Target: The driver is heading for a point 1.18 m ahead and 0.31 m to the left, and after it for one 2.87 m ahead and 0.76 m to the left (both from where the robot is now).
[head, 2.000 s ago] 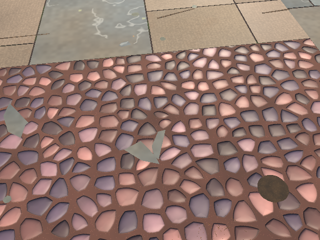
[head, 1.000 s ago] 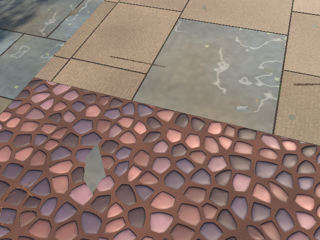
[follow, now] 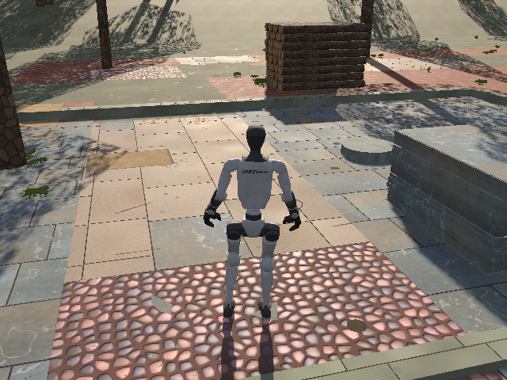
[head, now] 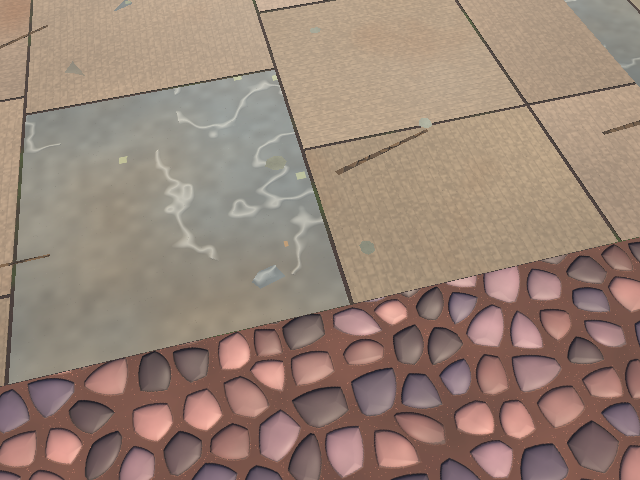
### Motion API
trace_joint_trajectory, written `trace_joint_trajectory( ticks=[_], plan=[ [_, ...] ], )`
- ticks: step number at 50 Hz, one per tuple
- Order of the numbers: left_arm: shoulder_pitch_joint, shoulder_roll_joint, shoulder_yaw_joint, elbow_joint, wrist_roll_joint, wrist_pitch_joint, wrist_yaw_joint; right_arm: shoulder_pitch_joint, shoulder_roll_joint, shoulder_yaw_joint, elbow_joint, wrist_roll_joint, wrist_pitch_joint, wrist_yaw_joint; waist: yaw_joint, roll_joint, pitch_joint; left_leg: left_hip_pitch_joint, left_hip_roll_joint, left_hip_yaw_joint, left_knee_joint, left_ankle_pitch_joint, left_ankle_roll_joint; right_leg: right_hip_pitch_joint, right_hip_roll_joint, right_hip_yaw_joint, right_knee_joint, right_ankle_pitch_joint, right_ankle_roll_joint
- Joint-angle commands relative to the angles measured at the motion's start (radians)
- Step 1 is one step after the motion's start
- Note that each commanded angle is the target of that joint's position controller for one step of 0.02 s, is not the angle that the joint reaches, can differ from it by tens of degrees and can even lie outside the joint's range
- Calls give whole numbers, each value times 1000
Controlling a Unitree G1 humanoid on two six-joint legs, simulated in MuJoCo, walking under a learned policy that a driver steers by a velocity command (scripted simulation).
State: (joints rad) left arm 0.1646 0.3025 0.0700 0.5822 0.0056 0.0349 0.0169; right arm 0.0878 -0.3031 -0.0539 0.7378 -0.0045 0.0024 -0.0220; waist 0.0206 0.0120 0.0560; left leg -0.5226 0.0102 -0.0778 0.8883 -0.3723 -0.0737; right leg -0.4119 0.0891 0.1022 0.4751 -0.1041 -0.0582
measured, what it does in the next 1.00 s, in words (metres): walks ahead, turning left: left foot, then right foot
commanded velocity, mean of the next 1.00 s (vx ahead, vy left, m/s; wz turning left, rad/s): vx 0.24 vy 0.00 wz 0.18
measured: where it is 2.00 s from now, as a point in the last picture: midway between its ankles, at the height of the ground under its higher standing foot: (206, 329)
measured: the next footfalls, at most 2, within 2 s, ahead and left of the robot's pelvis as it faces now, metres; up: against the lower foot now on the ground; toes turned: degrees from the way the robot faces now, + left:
left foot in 0.14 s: +0.07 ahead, +0.15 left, +0.00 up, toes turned -4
right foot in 0.36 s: +0.05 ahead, -0.10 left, +0.00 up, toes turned +1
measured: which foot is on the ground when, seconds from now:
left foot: up 0.00-0.12, down 0.14-0.48, up 0.50-0.74, down 0.76-1.00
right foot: down 0.00-0.14, up 0.16-0.34, down 0.36-0.76, up 0.78-1.00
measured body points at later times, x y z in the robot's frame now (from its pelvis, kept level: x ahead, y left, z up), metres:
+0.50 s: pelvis +0.04 +0.03 -0.01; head +0.04 +0.03 +0.44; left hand +0.16 +0.30 -0.11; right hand +0.16 -0.22 -0.12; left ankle +0.03 +0.15 -0.73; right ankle +0.01 -0.10 -0.73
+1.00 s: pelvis +0.22 +0.14 +0.01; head +0.23 +0.17 +0.46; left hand +0.33 +0.44 -0.08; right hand +0.35 -0.11 -0.09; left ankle +0.18 +0.19 -0.73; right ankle +0.35 -0.02 -0.65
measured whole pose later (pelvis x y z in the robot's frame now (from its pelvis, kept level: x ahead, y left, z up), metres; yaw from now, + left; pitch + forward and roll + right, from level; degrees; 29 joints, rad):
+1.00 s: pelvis +0.22 +0.14 +0.01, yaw +16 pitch +2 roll -2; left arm 0.15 0.31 0.06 0.67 0.02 -0.10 0.01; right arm 0.36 -0.26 -0.03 0.70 0.00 -0.05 0.02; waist -0.04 -0.03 0.01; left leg -0.19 -0.09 -0.07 0.38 -0.21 0.10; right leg -0.66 -0.08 0.05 0.99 -0.14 0.03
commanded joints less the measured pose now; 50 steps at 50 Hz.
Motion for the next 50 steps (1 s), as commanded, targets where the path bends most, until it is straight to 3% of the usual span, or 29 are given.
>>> trace_joint_trajectory(
  ticks=[1,6,7,8,9,10,11,15,16,18,19,21,22,24,25,27,29,32,35,37,38,39,40,41,42,43,44,46,50],
  plan=[
    [-32,148,42,-71,5,-9,6,55,-75,-18,-42,3,-1,3,-9,-153,-202,115,-1,17,-68,35,2,108,-242,267,-141,-44,-172],
    [-19,104,18,-46,-3,1,-3,98,-54,-17,-41,-6,-18,26,-35,-150,-160,301,-6,59,-405,161,67,64,-202,279,-80,-162,-98],
    [23,74,8,-32,3,-4,-3,106,-88,-21,-49,-26,-22,26,-23,-83,-150,361,85,-28,-477,208,104,14,-152,235,-16,-232,-40],
    [77,49,3,-35,10,-12,-6,76,-167,-35,-57,-40,-20,21,42,122,-124,348,231,-195,-530,263,194,-49,-27,82,104,-333,25],
    [19,87,14,-47,9,-21,-2,49,-128,-26,-59,-52,-21,20,12,222,-97,219,311,-308,-608,210,284,-4,-21,22,181,-363,61],
    [-8,118,26,-44,9,-22,0,-8,-102,-16,-78,-46,-28,17,11,200,-77,192,294,-289,-614,181,284,37,-49,22,246,-337,76],
    [-13,107,27,-32,8,-18,1,-24,-96,-15,-77,-31,-30,13,10,178,-77,205,257,-245,-599,179,260,46,-54,9,257,-307,85],
    [16,14,3,3,7,-10,-8,-6,-75,-3,-59,-2,-28,11,11,143,-89,278,170,-114,-506,379,212,136,-76,-46,96,-215,103],
    [26,-11,-6,18,11,-11,-9,37,-48,7,-44,-3,-27,17,2,135,-120,280,137,-97,-501,282,190,213,-72,-57,1,-138,101],
    [23,40,5,11,13,-10,-5,77,-60,9,-36,-3,-28,29,-13,118,-113,211,102,-118,-498,16,161,289,-89,-50,21,-141,77],
    [27,86,18,22,8,-12,-3,108,-79,5,-41,5,-30,33,-39,57,-85,157,64,-101,-511,-119,161,265,-77,-67,76,-277,46],
    [76,65,19,31,9,-35,-8,59,-105,-3,-57,17,-30,28,7,36,-14,128,46,-92,-464,-287,162,159,-87,-51,25,-455,10],
    [83,70,20,34,7,-51,-7,52,-86,0,-66,22,-31,23,9,-4,13,94,32,-80,-420,-296,163,149,-112,-18,-10,-500,-4],
    [186,96,28,60,3,-82,-5,6,-35,9,-102,31,-46,18,50,-146,28,-80,-38,15,-206,-204,138,277,-237,182,-143,-642,-77],
    [228,143,42,79,0,-90,-5,-21,-19,11,-126,42,-58,23,53,-242,41,-180,-45,77,-57,-107,129,340,-379,382,-237,-692,-150],
    [266,136,42,93,-1,-108,5,-77,-60,-5,-155,49,-71,31,78,-190,75,-352,28,-20,165,-192,147,399,-491,496,-273,-544,-214],
    [228,115,36,92,-12,-113,8,-48,-38,-1,-150,49,-71,43,55,-135,42,-391,70,-34,160,-115,148,467,-458,356,-272,-409,-171],
    [134,135,41,84,-14,-104,5,-43,-11,11,-148,28,-61,71,31,-137,12,-126,75,74,-29,35,113,315,-343,58,-291,-154,-90],
    [118,168,52,89,-29,-101,-5,27,-40,1,-135,28,-44,79,-1,-132,-29,131,21,148,-168,149,102,211,-316,-76,-254,-133,-59],
    [125,161,48,97,-31,-100,-7,147,-80,-27,-103,23,-31,70,-67,-89,-74,332,-50,206,-228,159,135,149,-303,-149,-83,22,-27],
    [142,124,35,100,-19,-102,-6,273,-131,-57,-71,31,-26,61,-127,-28,-135,492,-69,183,-255,147,168,97,-263,-223,142,123,11],
    [123,55,11,63,19,-107,-2,413,-239,-86,-55,33,-22,41,-173,218,-169,655,121,-170,-380,69,260,-133,-183,-270,554,-156,91],
    [152,7,-8,0,8,-131,2,395,-306,-79,-98,27,-40,48,-114,355,-279,773,313,-796,-659,-262,428,-389,-34,-80,800,-511,112],
    [102,101,11,9,-44,-151,-4,340,-233,-62,-112,23,-60,54,-129,184,-201,726,346,-810,-732,-380,426,-496,-97,3,895,-422,89],
    [51,135,17,2,-55,-162,-9,306,-187,-48,-111,16,-73,55,-115,127,-111,637,324,-681,-698,-314,397,-526,-142,-9,867,-324,53],
    [52,125,15,20,-30,-166,-5,254,-162,-39,-119,10,-75,56,-78,44,-75,529,278,-558,-665,-162,361,-459,-183,-9,794,-241,42],
    [66,120,19,33,-4,-165,-1,201,-145,-34,-130,3,-73,55,-42,39,-55,435,224,-448,-659,-32,336,-382,-207,-5,704,-179,43],
    [75,110,22,45,8,-150,-11,162,-125,-28,-143,-5,-73,45,-11,79,-55,351,163,-343,-689,108,327,-294,-203,-19,632,-98,59],
    [-52,71,7,22,17,-137,-9,231,-138,-34,-103,16,-75,18,-38,35,-30,341,124,-230,-689,333,320,-306,-158,-39,392,74,108]
  ],
)
Keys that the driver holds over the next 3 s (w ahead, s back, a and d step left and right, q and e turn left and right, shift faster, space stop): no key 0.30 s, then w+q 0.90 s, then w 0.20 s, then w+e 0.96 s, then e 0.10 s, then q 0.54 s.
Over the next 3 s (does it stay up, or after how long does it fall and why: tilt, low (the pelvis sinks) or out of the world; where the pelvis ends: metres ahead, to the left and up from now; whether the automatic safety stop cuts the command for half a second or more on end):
stays up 1.15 0.34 0.00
